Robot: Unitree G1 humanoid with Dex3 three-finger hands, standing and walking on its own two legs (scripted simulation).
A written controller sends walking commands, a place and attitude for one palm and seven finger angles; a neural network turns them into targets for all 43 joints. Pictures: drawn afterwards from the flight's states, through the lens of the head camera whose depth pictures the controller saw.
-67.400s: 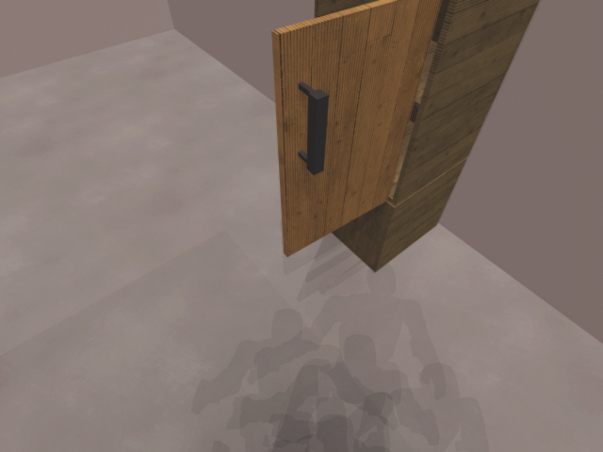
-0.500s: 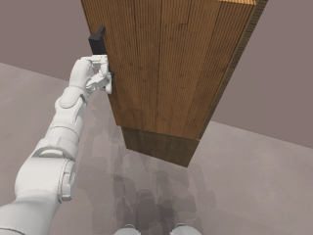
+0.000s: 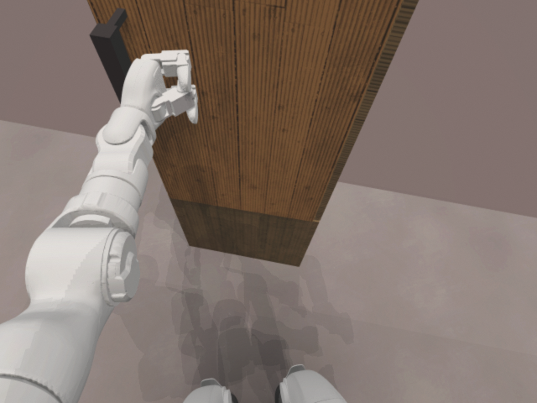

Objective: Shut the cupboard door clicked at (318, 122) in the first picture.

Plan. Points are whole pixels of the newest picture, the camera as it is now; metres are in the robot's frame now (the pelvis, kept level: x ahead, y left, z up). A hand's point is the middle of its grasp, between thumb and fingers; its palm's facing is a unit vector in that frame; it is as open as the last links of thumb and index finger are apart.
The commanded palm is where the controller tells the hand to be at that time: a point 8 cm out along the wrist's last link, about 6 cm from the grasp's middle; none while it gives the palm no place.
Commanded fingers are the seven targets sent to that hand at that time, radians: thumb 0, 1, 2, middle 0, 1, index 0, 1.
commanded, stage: push the door shut along its arc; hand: left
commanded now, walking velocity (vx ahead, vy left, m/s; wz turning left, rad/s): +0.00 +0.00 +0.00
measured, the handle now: (131, 76) +0.58 +0.13 +0.12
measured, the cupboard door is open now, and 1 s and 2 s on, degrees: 1 0 0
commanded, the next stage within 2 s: pull the fist back off the door in 0.42 s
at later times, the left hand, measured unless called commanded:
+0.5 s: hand (192, 87) +0.54 +0.04 +0.12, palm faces -0.38 -0.92 -0.01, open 3.4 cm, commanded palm +0.57 +0.08 +0.12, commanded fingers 0.00 0.90 0.90 -1.30 -1.50 -1.30 -1.50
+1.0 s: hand (198, 86) +0.54 +0.03 +0.13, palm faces +0.05 -1.00 +0.02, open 3.1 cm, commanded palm +0.49 +0.08 +0.12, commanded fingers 0.00 0.90 0.90 -1.30 -1.50 -1.30 -1.50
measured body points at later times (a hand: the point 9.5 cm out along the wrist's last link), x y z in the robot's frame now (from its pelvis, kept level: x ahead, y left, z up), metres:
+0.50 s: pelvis +0.00 -0.02 +0.00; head +0.13 -0.02 +0.43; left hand +0.55 +0.09 +0.13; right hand -0.02 -0.30 -0.11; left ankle +0.01 +0.07 -0.69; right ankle +0.00 -0.11 -0.69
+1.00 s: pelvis -0.01 -0.03 +0.00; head +0.09 -0.04 +0.44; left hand +0.53 +0.09 +0.13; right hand -0.05 -0.26 -0.12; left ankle +0.00 +0.07 -0.69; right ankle +0.00 -0.11 -0.69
